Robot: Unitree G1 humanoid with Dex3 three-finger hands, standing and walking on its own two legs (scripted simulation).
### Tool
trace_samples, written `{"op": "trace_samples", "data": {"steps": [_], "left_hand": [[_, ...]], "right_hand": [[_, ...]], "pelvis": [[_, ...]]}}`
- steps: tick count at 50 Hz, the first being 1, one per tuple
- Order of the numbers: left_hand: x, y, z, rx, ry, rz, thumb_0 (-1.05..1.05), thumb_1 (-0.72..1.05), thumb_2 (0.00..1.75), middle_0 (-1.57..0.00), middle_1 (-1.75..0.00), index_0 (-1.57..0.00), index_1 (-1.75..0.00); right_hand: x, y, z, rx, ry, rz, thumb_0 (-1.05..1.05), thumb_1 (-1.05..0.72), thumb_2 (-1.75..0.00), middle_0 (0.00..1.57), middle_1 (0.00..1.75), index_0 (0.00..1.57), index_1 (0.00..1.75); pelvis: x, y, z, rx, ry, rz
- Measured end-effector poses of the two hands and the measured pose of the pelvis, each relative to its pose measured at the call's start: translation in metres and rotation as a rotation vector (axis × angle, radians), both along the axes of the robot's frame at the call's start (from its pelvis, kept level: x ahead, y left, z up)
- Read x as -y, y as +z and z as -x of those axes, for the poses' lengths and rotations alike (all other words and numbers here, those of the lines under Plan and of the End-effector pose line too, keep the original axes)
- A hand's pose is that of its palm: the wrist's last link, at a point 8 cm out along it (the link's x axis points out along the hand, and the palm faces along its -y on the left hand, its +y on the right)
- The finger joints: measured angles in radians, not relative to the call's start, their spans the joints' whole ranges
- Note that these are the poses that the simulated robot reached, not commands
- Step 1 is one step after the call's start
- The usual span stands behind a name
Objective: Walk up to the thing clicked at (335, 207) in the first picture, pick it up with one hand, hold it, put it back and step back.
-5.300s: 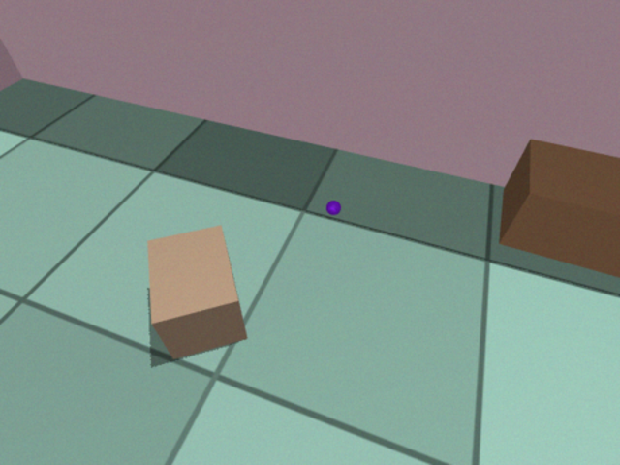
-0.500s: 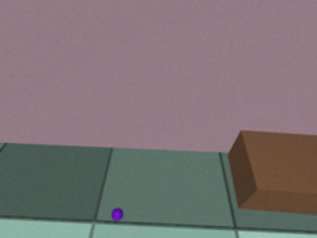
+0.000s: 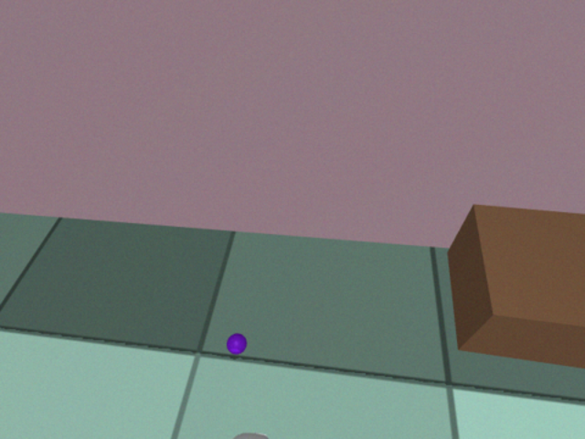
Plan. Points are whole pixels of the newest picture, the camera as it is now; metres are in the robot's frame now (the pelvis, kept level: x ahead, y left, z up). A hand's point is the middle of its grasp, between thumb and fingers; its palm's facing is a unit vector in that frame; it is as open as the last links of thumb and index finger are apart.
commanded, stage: walk up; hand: left
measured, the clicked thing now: (236, 343) +0.49 +0.26 -0.74
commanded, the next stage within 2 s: stand in 1.00 s
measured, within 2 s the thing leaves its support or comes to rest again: neither
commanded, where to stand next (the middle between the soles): +0.10 +0.03 m, yaw -2 degrees
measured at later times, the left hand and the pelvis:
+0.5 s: hand out of the picture +0.09 +0.30 -0.16, palm faces +0.03 -0.93 -0.37, open 7.4 cm; pelvis +0.03 +0.03 -0.01, yaw +1 degrees
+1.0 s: hand out of the picture +0.14 +0.29 -0.15, palm faces -0.07 -0.92 -0.38, open 7.4 cm; pelvis +0.02 +0.03 +0.00, yaw -2 degrees
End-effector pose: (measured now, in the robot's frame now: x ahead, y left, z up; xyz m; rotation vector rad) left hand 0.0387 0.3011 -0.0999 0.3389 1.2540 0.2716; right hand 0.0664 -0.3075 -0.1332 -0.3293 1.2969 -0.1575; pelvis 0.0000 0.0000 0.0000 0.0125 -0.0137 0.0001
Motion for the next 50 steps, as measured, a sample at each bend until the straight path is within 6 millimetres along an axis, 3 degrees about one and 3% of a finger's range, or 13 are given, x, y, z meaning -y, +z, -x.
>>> {"op": "trace_samples", "data": {"steps": [5, 12, 19, 26, 30, 39, 50], "left_hand": [[-0.009, 0.004, 0.011, 0.052, 0.035, 0.01, 0.0, 0.9, 0.89, -0.21, -0.3, -0.21, -0.3], [-0.044, -0.015, 0.023, -0.01, 0.055, 0.018, 0.0, 0.9, 0.9, -0.21, -0.3, -0.21, -0.3], [-0.047, -0.022, -0.011, 0.015, 0.032, 0.043, 0.01, 0.91, 0.9, -0.2, -0.3, -0.2, -0.3], [-0.038, -0.02, -0.045, 0.055, -0.017, 0.019, 0.0, 0.91, 0.9, -0.2, -0.3, -0.2, -0.3], [-0.038, -0.015, -0.063, 0.069, -0.05, 0.012, 0.0, 0.9, 0.9, -0.21, -0.3, -0.21, -0.3], [-0.041, -0.01, -0.098, 0.111, -0.104, 0.005, 0.0, 0.9, 0.9, -0.21, -0.3, -0.21, -0.3], [-0.031, -0.013, -0.093, 0.077, -0.128, 0.022, 0.0, 0.9, 0.9, -0.2, -0.3, -0.21, -0.3]], "right_hand": [[-0.008, 0.008, -0.002, -0.035, 0.06, -0.002, 0.01, -0.91, -0.9, 0.2, 0.3, 0.21, 0.3], [-0.029, 0.023, -0.048, 0.136, 0.089, 0.047, 0.01, -0.9, -0.9, 0.2, 0.3, 0.21, 0.3], [-0.046, 0.036, -0.077, 0.235, 0.089, 0.045, 0.01, -0.9, -0.9, 0.21, 0.3, 0.21, 0.3], [-0.043, 0.02, -0.097, 0.24, 0.041, 0.008, 0.01, -0.9, -0.9, 0.21, 0.3, 0.21, 0.3], [-0.044, 0.014, -0.091, 0.201, 0.022, 0.0, 0.01, -0.9, -0.9, 0.21, 0.3, 0.21, 0.3], [-0.04, 0.01, -0.05, 0.104, -0.041, 0.005, 0.01, -0.9, -0.9, 0.21, 0.3, 0.21, 0.3], [-0.03, 0.01, -0.015, 0.06, -0.103, 0.013, 0.01, -0.9, -0.9, 0.2, 0.3, 0.21, 0.3]], "pelvis": [[-0.004, 0.003, -0.006, 0.007, 0.04, -0.001], [-0.027, -0.006, -0.016, 0.017, 0.042, -0.006], [-0.033, -0.004, -0.029, 0.025, 0.03, 0.004], [-0.028, -0.011, -0.034, 0.033, 0.015, 0.023], [-0.032, -0.009, -0.033, 0.017, 0.007, 0.009], [-0.035, -0.006, -0.025, 0.018, -0.017, 0.0], [-0.032, -0.004, -0.016, 0.025, -0.041, -0.003]]}}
